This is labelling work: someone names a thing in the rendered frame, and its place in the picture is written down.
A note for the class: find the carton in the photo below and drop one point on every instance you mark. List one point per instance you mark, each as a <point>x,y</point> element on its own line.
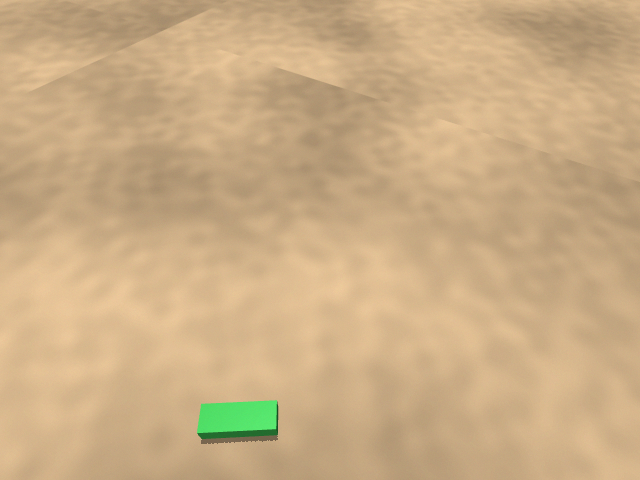
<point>238,419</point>

